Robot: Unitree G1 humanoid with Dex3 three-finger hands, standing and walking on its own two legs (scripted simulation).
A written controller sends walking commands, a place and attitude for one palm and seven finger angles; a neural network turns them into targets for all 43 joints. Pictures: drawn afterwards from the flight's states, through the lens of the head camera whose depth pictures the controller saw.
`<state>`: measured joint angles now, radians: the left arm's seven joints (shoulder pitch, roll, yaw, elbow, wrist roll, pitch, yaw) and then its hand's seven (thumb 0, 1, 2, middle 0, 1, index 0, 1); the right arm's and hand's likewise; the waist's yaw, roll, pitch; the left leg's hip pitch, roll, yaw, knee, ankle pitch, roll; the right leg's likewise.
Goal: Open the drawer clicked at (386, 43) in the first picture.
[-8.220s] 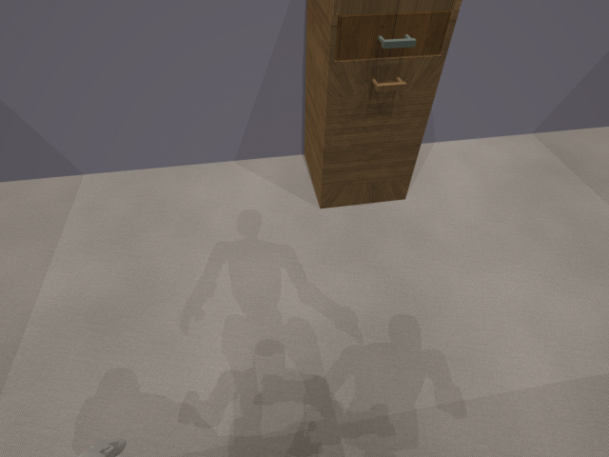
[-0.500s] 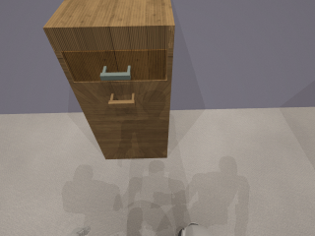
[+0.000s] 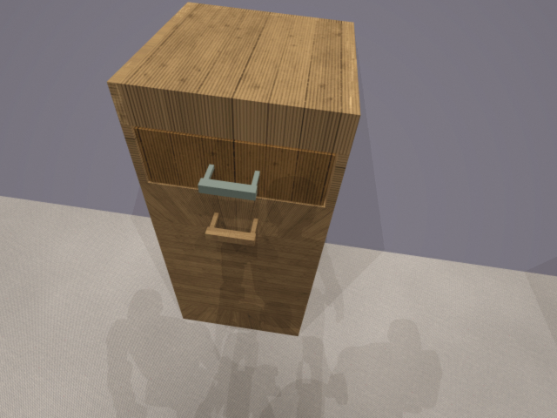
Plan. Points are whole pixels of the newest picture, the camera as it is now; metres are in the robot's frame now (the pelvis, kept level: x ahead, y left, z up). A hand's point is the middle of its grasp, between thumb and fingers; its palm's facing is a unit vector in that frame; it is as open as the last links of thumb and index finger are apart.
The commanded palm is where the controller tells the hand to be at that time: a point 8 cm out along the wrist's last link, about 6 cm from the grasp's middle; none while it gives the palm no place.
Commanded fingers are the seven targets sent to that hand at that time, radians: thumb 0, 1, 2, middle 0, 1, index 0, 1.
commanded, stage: come to a stop and stand still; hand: left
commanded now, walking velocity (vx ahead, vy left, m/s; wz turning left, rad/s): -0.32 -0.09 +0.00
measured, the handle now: (230, 181) +0.52 +0.15 +0.02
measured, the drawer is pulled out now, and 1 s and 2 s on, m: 0.00 0.00 0.00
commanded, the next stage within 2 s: look again from close up in 1.28 s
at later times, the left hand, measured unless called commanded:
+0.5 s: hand out of the picture +0.00 +0.12 -0.14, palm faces +0.02 -0.96 -0.28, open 7.4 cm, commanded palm none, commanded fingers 0.00 0.90 0.90 -0.20 -0.30 -0.20 -0.30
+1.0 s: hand out of the picture -0.06 +0.17 -0.17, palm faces +0.07 -0.98 -0.21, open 7.4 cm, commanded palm none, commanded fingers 0.00 0.90 0.90 -0.20 -0.30 -0.20 -0.30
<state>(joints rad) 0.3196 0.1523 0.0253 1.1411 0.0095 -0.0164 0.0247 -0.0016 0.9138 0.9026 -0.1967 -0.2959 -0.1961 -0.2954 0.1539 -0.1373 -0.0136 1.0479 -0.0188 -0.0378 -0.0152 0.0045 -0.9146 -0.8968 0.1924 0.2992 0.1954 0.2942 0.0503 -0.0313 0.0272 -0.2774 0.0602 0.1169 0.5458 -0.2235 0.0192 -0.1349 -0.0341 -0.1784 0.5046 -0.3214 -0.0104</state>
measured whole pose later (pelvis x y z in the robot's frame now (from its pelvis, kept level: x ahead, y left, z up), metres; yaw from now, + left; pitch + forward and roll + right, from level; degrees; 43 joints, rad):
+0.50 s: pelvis -0.04 -0.07 +0.01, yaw -2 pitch -1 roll +3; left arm 0.26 0.16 0.03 1.03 0.03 0.01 0.02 0.00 0.91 0.90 -0.20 -0.30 -0.20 -0.30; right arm 0.22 -0.24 -0.07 1.06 -0.02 0.07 0.01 0.01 -0.92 -0.90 0.19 0.30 0.20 0.29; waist 0.02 0.03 0.01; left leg -0.38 0.03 0.03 0.84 -0.35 -0.01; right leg -0.23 -0.05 -0.05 0.49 -0.25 -0.04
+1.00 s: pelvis -0.05 -0.02 +0.00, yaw +0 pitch -1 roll +1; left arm 0.28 0.19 0.04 1.11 0.02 0.03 0.02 0.00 0.91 0.90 -0.20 -0.30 -0.20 -0.30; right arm 0.24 -0.15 -0.02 1.07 -0.02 0.02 -0.02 0.01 -0.94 -0.90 0.20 0.30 0.20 0.30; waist 0.04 -0.05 0.02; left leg -0.15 0.01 0.04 0.44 -0.28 -0.01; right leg -0.27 -0.08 -0.04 0.52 -0.25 0.01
